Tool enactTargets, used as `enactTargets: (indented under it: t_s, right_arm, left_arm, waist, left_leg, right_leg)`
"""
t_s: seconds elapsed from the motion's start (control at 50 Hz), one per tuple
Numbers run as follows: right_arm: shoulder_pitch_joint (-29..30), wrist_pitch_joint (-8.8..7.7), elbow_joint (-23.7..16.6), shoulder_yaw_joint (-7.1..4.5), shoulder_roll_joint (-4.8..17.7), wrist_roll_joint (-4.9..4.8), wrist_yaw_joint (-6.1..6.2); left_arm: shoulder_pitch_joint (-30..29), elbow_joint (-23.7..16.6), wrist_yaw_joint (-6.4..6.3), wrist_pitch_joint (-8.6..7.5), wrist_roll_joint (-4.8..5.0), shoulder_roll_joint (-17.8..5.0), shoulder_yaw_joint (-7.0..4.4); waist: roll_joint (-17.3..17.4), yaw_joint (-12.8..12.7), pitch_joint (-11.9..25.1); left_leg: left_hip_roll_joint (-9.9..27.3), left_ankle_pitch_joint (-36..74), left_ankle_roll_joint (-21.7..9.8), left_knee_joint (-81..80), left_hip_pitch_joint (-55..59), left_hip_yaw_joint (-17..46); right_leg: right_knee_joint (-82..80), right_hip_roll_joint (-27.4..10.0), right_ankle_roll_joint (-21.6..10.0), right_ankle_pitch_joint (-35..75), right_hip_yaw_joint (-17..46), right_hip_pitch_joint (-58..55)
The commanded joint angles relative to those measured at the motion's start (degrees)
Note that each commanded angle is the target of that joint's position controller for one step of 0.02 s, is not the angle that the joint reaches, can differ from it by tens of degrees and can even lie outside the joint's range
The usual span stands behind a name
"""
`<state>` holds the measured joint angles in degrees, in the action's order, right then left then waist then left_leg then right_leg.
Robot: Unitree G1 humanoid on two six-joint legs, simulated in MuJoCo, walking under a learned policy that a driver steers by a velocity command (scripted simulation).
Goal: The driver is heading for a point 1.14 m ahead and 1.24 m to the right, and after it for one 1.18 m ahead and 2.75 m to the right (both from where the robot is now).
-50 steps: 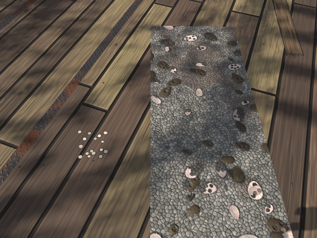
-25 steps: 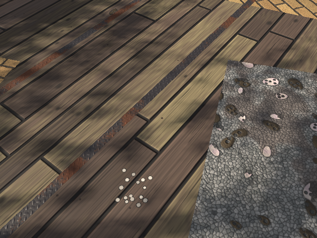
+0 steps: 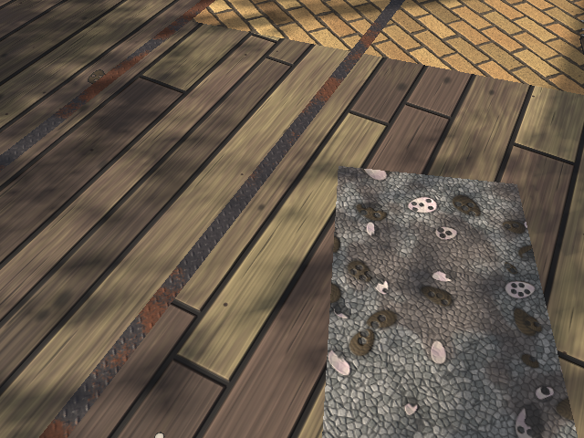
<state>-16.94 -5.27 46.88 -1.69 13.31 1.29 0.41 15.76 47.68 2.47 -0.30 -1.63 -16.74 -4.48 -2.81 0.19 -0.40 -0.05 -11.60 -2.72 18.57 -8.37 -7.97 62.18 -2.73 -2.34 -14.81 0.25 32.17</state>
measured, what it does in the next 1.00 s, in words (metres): walks ahead, turning right: right foot, then left foot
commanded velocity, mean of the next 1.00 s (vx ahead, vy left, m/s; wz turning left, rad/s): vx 0.50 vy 0.00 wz -0.57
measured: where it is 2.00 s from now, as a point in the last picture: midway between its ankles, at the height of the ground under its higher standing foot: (480, 304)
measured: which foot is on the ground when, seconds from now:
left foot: down 0.00-0.32, up 0.34-0.80, down 0.82-1.00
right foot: up 0.00-0.28, down 0.30-0.84, up 0.86-1.00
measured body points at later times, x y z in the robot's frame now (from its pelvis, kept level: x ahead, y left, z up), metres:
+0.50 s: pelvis +0.25 -0.08 -0.01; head +0.28 -0.10 +0.44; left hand +0.41 +0.17 -0.13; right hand +0.29 -0.36 -0.13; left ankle +0.30 +0.09 -0.66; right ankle +0.25 -0.12 -0.75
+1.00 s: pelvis +0.53 -0.13 -0.01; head +0.56 -0.12 +0.44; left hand +0.76 +0.06 -0.13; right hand +0.48 -0.42 -0.10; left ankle +0.60 -0.06 -0.75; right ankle +0.42 -0.19 -0.66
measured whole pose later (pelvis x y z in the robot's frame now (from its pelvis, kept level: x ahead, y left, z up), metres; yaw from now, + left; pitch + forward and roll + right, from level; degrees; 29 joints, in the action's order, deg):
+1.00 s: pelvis +0.53 -0.13 -0.01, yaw -36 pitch +1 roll +1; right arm -13.0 -3.9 42.4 -1.9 14.7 1.7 0.3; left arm 16.5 43.6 1.9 -0.4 -1.9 -18.6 -4.0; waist -3.2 -0.9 -1.8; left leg -0.5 -11.1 -2.2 24.8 -14.5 -5.2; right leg 64.9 1.6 -3.4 -19.0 2.5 26.1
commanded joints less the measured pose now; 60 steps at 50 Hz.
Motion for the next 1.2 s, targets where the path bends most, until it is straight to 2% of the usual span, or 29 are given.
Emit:
enactTargets:
  t_s: [0.02,0.12,0.2,0.24,0.26,0.28,0.3,0.32,0.34,0.36,0.38,0.4,0.42,0.46,0.52,0.6,0.7,0.76,0.8,0.82,0.84,0.86,0.88,0.9,0.92,0.96,1.04,1.12,1.2]
  right_arm:
    - [-1.57,-1.38,-1.66,-1.64,6.03,-0.38,0.22]
    - [-3.16,-1.09,0.04,-2.07,7.0,-0.1,0.2]
    - [-6.29,-0.18,1.93,-2.76,9.16,-0.06,0.6]
    - [-6.54,0.56,2.49,-3.1,10.82,0.01,0.87]
    - [-6.58,1.15,2.72,-3.35,11.91,0.06,0.95]
    - [-6.38,1.76,2.63,-3.5,12.67,-0.06,0.96]
    - [-5.72,1.98,1.69,-3.31,12.27,0.0,0.86]
    - [-7.85,1.69,-1.96,-1.71,5.15,-0.43,0.08]
    - [-3.5,1.07,-4.92,-2.27,7.95,-0.06,-0.49]
    - [2.72,0.7,-6.26,-2.37,8.76,-0.06,-0.72]
    - [2.52,0.03,-6.08,-1.8,7.8,-0.49,-0.72]
    - [1.4,0.06,-5.08,-1.81,7.52,-0.14,-0.57]
    - [0.02,0.95,-4.84,-1.78,7.48,0.9,-0.57]
    - [-1.67,2.87,-4.49,-1.73,6.92,1.73,-0.98]
    - [2.46,3.94,-6.1,-1.44,5.72,1.54,-1.32]
    - [12.14,3.83,-9.08,-1.15,5.76,1.27,-1.47]
    - [20.04,2.78,-12.0,-0.49,5.91,0.59,-1.99]
    - [17.63,2.08,-12.22,-0.77,7.47,0.26,-1.78]
    - [7.56,1.44,-9.31,-1.77,9.56,0.19,-0.81]
    - [0.11,0.64,-7.76,-2.61,11.84,0.86,-0.04]
    - [-7.92,0.49,-8.05,-3.64,16.7,2.31,1.02]
    - [-5.13,1.31,-8.04,-4.24,19.01,1.75,0.83]
    - [-0.69,1.9,-8.9,-3.38,13.65,1.17,0.5]
    - [1.88,1.97,-9.14,-2.29,9.12,0.71,0.28]
    - [3.35,1.89,-8.73,-1.71,7.26,0.74,0.17]
    - [2.45,0.96,-7.12,-1.54,7.0,0.42,0.23]
    - [-0.17,-0.68,-5.16,-2.12,8.05,-0.4,-0.53]
    - [-2.38,-0.48,-3.38,-2.33,8.21,-0.26,-0.59]
    - [-4.48,-0.22,-1.91,-2.66,9.32,-0.32,-0.34]
  left_arm:
    - [-1.58,-4.06,0.89,0.42,-0.4,-0.57,-0.04]
    - [-11.62,-7.8,2.06,0.25,-0.37,0.6,1.21]
    - [-16.16,-10.21,2.41,0.14,-0.76,-0.29,1.42]
    - [-14.31,-10.2,1.87,0.16,-0.95,-1.17,1.01]
    - [-10.64,-9.4,1.43,-0.02,-0.99,-1.99,0.54]
    - [-3.83,-7.53,0.84,-0.56,-1.09,-3.13,-0.22]
    - [6.01,-4.38,-0.09,-1.03,-1.65,-5.91,-1.59]
    - [7.58,-4.46,-1.02,-0.99,-1.67,-13.21,-3.4]
    - [8.27,-6.16,-1.21,-0.42,0.39,-15.79,-3.98]
    - [6.76,-5.01,-1.63,0.01,0.85,-14.28,-3.69]
    - [4.09,-4.64,-2.04,-0.14,1.22,-10.93,-2.82]
    - [1.35,-4.76,-2.21,-0.5,1.18,-8.37,-2.07]
    - [-0.64,-4.97,-2.36,-0.87,1.61,-6.8,-1.52]
    - [-0.9,-5.3,-2.06,-2.0,1.75,-5.92,-1.08]
    - [2.04,-4.57,-1.86,-2.74,1.61,-7.58,-1.56]
    - [6.77,-3.75,-1.96,-2.67,1.63,-7.53,-1.6]
    - [10.93,-3.31,-2.52,-2.55,1.04,-8.51,-1.83]
    - [8.76,-4.18,-3.06,-2.54,0.72,-9.74,-2.08]
    - [5.54,-4.94,-2.76,-2.82,0.73,-10.58,-2.16]
    - [5.29,-4.99,-2.23,-3.24,1.21,-9.14,-1.72]
    - [7.18,-7.05,-2.01,-3.63,2.58,-3.9,-0.28]
    - [11.03,-8.89,-2.09,-3.36,2.13,-3.9,-0.09]
    - [10.54,-6.34,-2.53,-2.29,0.52,-6.85,-0.43]
    - [6.87,-6.06,-1.88,-1.94,0.11,-6.71,-0.39]
    - [5.35,-6.26,-1.34,-1.63,0.21,-5.53,-0.23]
    - [4.81,-6.24,-0.34,-0.34,-0.64,-4.82,-0.11]
    - [-0.26,-8.46,0.83,0.6,-0.48,-3.81,0.27]
    - [-7.65,-10.88,1.41,0.53,-0.33,-2.57,0.92]
    - [-15.24,-13.33,2.44,0.09,-0.37,-1.01,1.93]
  waist:
    - [7.6,-0.51,-1.22]
    - [7.71,1.19,-4.14]
    - [7.19,2.3,-5.09]
    - [8.27,1.03,-2.93]
    - [8.67,-0.73,-0.38]
    - [8.0,-3.73,3.76]
    - [4.49,-8.23,9.43]
    - [-7.67,-5.63,14.83]
    - [-6.85,-6.85,19.64]
    - [-0.54,-6.92,11.43]
    - [1.45,-4.54,4.79]
    - [3.5,-1.68,1.58]
    - [2.87,0.5,0.62]
    - [1.97,1.86,2.36]
    - [1.4,1.02,0.98]
    - [-0.29,-2.57,-1.55]
    - [-0.8,-5.55,-1.69]
    - [-1.77,-3.27,-1.38]
    - [-0.98,1.74,2.16]
    - [2.85,5.48,6.88]
    - [11.02,7.33,16.27]
    - [22.58,2.67,18.26]
    - [11.6,1.08,9.78]
    - [5.24,1.28,3.98]
    - [5.02,0.34,0.82]
    - [9.0,-0.48,-0.59]
    - [8.39,-0.53,-0.5]
    - [7.72,0.74,-2.3]
    - [7.86,2.62,-3.94]
  left_leg:
    - [15.46,15.54,-5.92,-9.99,5.33,8.24]
    - [14.12,16.91,-5.11,-10.3,4.87,0.27]
    - [15.87,26.02,-3.94,-6.81,10.44,-3.33]
    - [15.99,44.07,-3.1,0.7,13.42,-5.51]
    - [15.99,51.83,-2.96,7.81,14.26,-6.21]
    - [15.57,52.08,-2.56,18.48,12.5,-6.82]
    - [14.19,40.3,-0.75,33.7,3.34,-7.45]
    - [7.35,-2.94,2.34,53.38,-19.34,-6.84]
    - [-1.12,-20.46,3.98,64.15,-31.35,5.06]
    - [2.81,-14.11,3.3,64.01,-37.13,9.74]
    - [5.14,-8.67,3.01,59.06,-35.46,9.22]
    - [6.86,-6.93,3.04,53.73,-31.31,9.4]
    - [7.5,-6.75,3.68,50.86,-27.3,9.64]
    - [7.3,-6.61,4.81,48.24,-23.5,9.08]
    - [6.94,-1.96,5.95,42.04,-26.12,8.12]
    - [6.01,6.32,6.54,30.47,-31.08,8.61]
    - [2.8,9.24,5.68,19.93,-30.0,8.67]
    - [1.11,5.98,3.92,14.16,-21.26,9.63]
    - [-1.62,2.47,2.05,10.11,-5.68,8.33]
    - [2.16,1.68,0.18,7.25,5.94,11.46]
    - [17.66,-13.18,-3.34,4.12,20.39,28.87]
    - [26.16,-15.75,-8.26,-3.78,23.12,53.6]
    - [24.86,-20.42,-8.56,-3.29,15.62,49.15]
    - [21.71,-17.71,-7.74,-3.86,8.85,39.85]
    - [18.63,-10.59,-6.16,-5.46,4.05,31.66]
    - [15.03,0.38,-4.79,-6.94,0.41,21.72]
    - [15.36,11.31,-6.03,-9.12,1.97,13.45]
    - [14.07,15.97,-5.76,-9.88,4.22,5.9]
    - [14.04,17.71,-4.57,-9.47,5.56,0.46]
  right_leg:
    - [0.28,-2.48,1.23,5.52,1.32,9.67]
    - [-15.86,-2.0,0.75,14.2,-2.33,6.7]
    - [-23.93,-0.09,-2.68,9.32,-6.75,3.13]
    - [-25.63,3.42,-5.11,3.4,-9.24,-1.91]
    - [-26.37,5.74,-6.55,0.13,-9.97,-6.37]
    - [-29.15,8.07,-8.14,-0.49,-9.76,-14.53]
    - [-32.74,6.54,-10.37,0.02,-4.89,-29.19]
    - [-35.01,-10.93,-16.23,-5.08,21.05,-46.63]
    - [-44.69,-17.96,-21.68,-0.88,45.73,-51.47]
    - [-45.73,-15.9,-19.63,3.29,35.62,-47.46]
    - [-45.84,-14.09,-17.73,9.87,27.86,-38.6]
    - [-46.41,-10.37,-14.98,15.87,22.26,-31.68]
    - [-47.09,-7.56,-13.84,20.41,18.41,-26.7]
    - [-47.77,-5.27,-13.86,25.61,15.35,-23.4]
    - [-49.78,-3.57,-13.57,22.17,14.58,-21.59]
    - [-50.31,-2.97,-12.07,18.12,16.57,-25.04]
    - [-45.94,-3.9,-11.29,24.77,19.04,-30.6]
    - [-42.51,-4.78,-8.89,27.79,21.58,-29.58]
    - [-33.78,-2.37,-6.42,34.43,21.11,-25.44]
    - [-21.84,1.79,-4.88,31.23,17.77,-21.19]
    - [-4.3,6.68,-2.94,11.74,11.61,-11.28]
    - [5.45,11.95,-2.44,-17.05,6.97,1.59]
    - [10.3,6.31,-2.6,-12.88,7.5,5.18]
    - [9.31,4.41,-2.26,-8.22,6.63,4.37]
    - [6.43,2.66,-1.8,-5.74,5.96,2.92]
    - [4.56,0.99,-0.79,-3.83,4.69,0.92]
    - [3.25,0.0,0.21,1.74,3.96,5.31]
    - [-5.33,-0.54,1.12,8.86,1.86,8.99]
    - [-18.4,-0.57,-0.16,13.06,-2.72,5.08]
